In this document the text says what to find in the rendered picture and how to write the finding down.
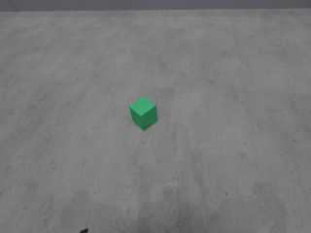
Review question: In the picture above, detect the carton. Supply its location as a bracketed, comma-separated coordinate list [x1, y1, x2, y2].
[129, 96, 158, 131]

